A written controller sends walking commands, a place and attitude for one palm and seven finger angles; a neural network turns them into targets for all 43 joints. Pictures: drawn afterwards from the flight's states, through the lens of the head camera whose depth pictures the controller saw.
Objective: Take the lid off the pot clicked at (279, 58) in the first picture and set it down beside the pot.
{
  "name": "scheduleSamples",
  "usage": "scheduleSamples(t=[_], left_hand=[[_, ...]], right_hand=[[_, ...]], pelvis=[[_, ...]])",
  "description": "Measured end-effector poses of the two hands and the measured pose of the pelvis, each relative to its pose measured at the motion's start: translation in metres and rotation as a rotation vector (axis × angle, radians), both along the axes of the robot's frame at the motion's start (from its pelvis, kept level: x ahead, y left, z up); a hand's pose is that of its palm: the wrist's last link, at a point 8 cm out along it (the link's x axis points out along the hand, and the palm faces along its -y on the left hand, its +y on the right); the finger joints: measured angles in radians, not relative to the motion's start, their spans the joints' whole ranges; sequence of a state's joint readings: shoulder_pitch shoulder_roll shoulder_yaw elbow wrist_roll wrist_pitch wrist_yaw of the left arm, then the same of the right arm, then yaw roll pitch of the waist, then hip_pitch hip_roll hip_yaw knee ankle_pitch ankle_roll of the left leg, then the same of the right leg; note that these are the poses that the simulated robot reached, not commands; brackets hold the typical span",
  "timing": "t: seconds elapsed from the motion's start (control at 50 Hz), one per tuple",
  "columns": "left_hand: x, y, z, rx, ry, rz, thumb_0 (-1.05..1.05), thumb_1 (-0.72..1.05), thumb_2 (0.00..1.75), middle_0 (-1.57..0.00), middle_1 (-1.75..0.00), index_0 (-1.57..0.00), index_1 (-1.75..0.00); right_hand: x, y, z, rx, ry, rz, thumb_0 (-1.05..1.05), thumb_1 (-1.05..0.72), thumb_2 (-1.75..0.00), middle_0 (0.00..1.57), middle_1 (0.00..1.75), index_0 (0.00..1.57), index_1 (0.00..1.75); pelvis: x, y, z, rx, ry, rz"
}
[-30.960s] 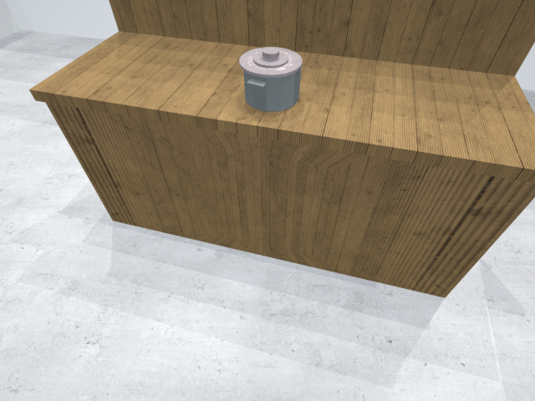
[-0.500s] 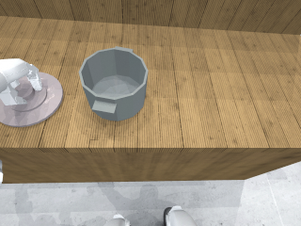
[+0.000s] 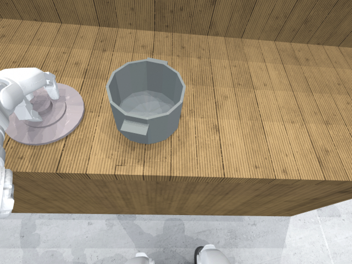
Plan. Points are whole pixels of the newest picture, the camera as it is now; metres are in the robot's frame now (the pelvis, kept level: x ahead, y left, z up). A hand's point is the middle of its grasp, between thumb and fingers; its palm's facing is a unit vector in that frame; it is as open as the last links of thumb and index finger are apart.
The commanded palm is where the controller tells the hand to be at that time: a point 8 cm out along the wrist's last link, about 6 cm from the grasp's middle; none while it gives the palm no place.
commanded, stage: open the fingers wide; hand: left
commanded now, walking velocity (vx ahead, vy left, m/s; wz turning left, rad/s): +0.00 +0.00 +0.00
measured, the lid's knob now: (40, 105) +0.47 +0.31 +0.02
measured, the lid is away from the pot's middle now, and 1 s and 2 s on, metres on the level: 0.25 0.25 0.25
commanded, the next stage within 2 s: raise the empty hand in 0.40 s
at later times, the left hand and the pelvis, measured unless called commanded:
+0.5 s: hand (30, 108) +0.45 +0.31 +0.05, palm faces -0.47 -0.06 -0.88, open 10.9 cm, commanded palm +0.47 +0.30 +0.09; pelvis +0.00 +0.00 +0.00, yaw +0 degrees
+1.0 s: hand (26, 94) +0.45 +0.31 +0.09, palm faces -0.42 -0.06 -0.91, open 10.9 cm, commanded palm +0.46 +0.30 +0.14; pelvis +0.02 +0.00 +0.02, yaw +0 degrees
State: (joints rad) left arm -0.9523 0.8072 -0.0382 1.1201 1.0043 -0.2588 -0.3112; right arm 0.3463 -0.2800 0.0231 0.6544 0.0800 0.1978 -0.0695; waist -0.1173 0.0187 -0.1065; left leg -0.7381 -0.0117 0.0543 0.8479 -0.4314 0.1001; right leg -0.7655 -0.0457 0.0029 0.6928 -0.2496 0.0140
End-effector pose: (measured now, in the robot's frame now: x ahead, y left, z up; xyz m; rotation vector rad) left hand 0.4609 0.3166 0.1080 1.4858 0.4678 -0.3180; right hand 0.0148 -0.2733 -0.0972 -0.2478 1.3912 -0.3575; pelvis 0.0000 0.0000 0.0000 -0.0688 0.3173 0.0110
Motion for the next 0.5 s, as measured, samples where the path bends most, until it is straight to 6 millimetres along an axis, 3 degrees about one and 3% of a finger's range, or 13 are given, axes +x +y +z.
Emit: scheduleSamples(t=[0.24,0.5], left_hand=[[-0.0033,0.0007,-0.0006,0.005,0.002,-0.006,0.0,0.11,0.52,-0.47,-1.09,-0.35,-0.96],[-0.0072,0.0001,-0.0014,0.002,-0.008,-0.009,0.0,0.07,0.51,-0.41,-1.06,-0.32,-0.94]], right_hand=[[-0.0068,0.0046,0.0009,0.012,0.023,-0.015,0.0,-0.9,-0.9,0.2,0.3,0.21,0.3],[-0.0017,0.0034,0.0048,0.005,0.001,-0.003,0.0,-0.91,-0.9,0.2,0.3,0.21,0.3]], pelvis=[[0.0025,0.0035,0.0027,-0.002,-0.011,0.001],[0.0017,0.0043,0.0048,-0.002,-0.023,0.006]])
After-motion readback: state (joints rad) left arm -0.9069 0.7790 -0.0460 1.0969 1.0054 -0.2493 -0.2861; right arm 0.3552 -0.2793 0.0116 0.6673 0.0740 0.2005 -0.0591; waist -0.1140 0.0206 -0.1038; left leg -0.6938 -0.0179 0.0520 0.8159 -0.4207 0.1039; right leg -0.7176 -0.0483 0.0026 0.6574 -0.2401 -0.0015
